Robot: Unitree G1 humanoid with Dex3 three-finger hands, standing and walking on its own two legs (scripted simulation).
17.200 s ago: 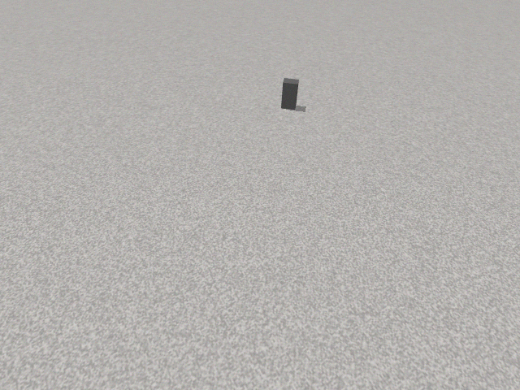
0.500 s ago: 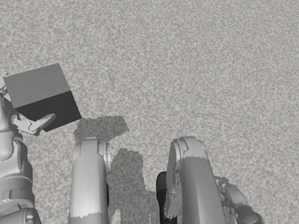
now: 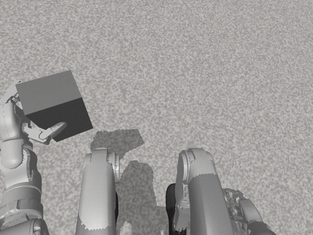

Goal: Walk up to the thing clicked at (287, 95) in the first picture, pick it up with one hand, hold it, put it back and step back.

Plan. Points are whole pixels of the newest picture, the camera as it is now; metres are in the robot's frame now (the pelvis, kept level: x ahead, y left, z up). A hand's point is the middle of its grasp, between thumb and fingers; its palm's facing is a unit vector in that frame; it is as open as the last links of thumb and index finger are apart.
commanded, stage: settle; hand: left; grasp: from the side
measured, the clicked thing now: (62, 111) +0.41 +0.23 -0.06
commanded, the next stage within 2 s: lift in 0.08 s
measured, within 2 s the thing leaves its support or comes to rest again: neither
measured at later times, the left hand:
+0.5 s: hand (39, 108) +0.39 +0.26 +0.00, palm faces +0.26 -0.96 -0.04, open 10.8 cm
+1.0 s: hand out of the picture +0.38 +0.24 +0.16, palm faces +0.26 -0.96 -0.05, open 10.8 cm
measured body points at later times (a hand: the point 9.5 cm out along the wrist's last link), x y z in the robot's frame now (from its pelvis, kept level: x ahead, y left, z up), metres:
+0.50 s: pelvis +0.00 +0.00 +0.03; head +0.19 +0.04 +0.43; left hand +0.37 +0.31 +0.01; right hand +0.15 -0.26 -0.10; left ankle +0.08 +0.13 -0.35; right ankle +0.10 -0.12 -0.35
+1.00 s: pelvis +0.03 +0.01 +0.15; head +0.19 +0.04 +0.57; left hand +0.36 +0.29 +0.17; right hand +0.21 -0.23 +0.04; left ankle +0.08 +0.13 -0.35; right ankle +0.10 -0.12 -0.35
